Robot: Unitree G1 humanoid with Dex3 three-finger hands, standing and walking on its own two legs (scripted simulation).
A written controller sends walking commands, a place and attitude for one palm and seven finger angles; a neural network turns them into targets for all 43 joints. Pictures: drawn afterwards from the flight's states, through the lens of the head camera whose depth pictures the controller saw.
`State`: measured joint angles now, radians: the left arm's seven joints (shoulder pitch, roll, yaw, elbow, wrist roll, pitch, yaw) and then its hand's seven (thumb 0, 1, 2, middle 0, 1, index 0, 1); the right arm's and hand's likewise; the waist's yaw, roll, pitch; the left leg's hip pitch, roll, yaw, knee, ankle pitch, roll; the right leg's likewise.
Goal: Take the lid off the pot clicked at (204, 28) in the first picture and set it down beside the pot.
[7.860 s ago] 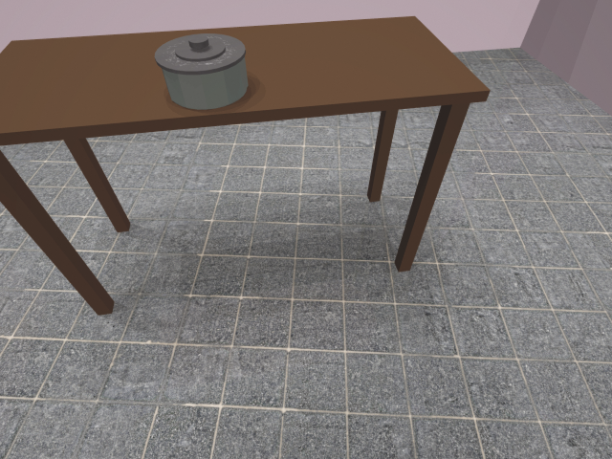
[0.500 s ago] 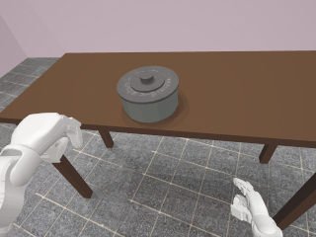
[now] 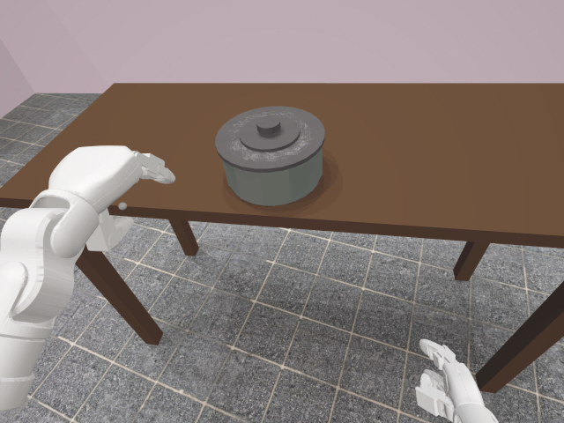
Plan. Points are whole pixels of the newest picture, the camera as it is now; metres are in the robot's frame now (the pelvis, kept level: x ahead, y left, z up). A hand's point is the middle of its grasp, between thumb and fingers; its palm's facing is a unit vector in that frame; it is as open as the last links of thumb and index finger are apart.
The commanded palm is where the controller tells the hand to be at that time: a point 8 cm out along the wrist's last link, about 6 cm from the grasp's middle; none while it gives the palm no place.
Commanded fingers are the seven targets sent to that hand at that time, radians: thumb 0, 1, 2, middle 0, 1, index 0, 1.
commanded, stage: reach forward and open the fingers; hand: left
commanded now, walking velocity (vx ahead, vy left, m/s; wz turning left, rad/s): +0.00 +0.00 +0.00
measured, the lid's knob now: (268, 124) +0.57 +0.11 +0.14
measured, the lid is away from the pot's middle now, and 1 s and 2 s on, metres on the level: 0.00 0.00 0.00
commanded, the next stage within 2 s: move the open hand above the knob in 0.08 s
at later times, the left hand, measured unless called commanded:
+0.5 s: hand (157, 172) +0.36 +0.21 +0.20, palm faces -0.07 -0.03 -1.00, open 10.0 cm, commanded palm +0.33 +0.21 +0.28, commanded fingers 0.00 -0.39 1.68 -0.87 -0.08 -0.87 -0.08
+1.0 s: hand (209, 140) +0.43 +0.17 +0.20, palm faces -0.17 -0.05 -0.98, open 10.0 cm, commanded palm +0.41 +0.17 +0.28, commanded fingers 0.00 -0.39 1.68 -0.87 -0.08 -0.87 -0.08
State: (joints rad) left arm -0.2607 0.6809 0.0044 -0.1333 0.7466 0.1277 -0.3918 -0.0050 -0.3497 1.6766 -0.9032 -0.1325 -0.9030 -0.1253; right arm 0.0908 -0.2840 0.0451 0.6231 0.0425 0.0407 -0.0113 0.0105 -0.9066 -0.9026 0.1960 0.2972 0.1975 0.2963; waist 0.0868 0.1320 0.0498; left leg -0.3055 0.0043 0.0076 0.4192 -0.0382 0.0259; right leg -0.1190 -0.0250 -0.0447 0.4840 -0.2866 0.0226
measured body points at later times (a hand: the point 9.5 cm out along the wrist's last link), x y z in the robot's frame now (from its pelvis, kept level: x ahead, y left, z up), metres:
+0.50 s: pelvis +0.00 -0.01 +0.00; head +0.00 -0.05 +0.45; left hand +0.35 +0.21 +0.26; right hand +0.23 -0.22 -0.09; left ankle +0.12 +0.10 -0.73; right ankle -0.01 -0.14 -0.73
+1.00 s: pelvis +0.04 -0.02 +0.00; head +0.04 -0.07 +0.45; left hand +0.44 +0.17 +0.26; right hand +0.23 -0.26 -0.11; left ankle +0.12 +0.10 -0.73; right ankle -0.01 -0.14 -0.73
